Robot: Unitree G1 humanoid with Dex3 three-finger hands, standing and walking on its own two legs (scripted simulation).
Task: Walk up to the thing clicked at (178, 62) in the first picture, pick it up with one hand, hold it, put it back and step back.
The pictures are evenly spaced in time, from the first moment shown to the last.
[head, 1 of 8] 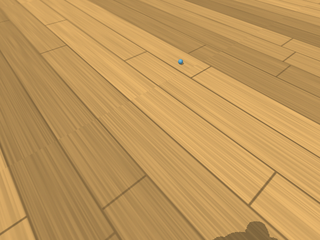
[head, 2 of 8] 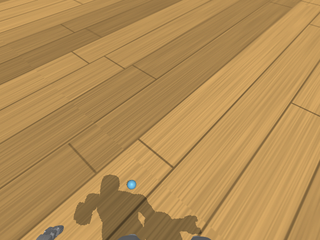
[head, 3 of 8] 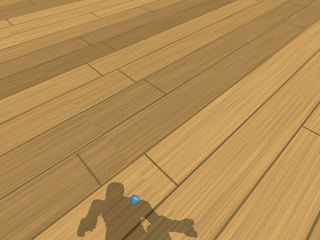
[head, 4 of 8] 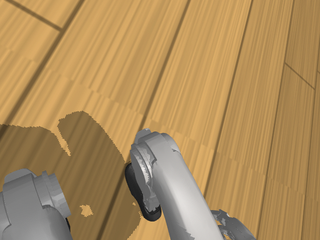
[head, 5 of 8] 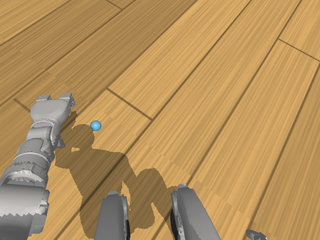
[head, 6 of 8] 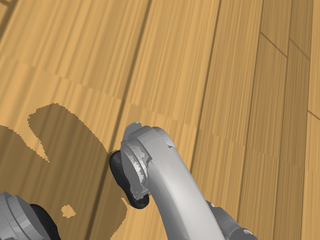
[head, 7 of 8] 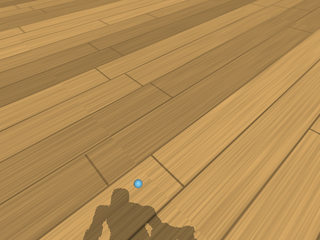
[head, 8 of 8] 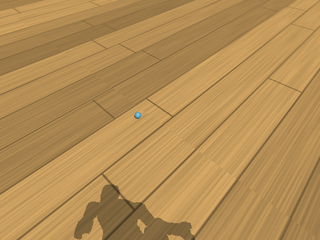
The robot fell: no
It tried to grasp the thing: yes
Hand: left
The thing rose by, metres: 0.00
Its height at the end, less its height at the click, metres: +0.00
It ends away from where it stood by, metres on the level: 0.11
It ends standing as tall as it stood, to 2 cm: yes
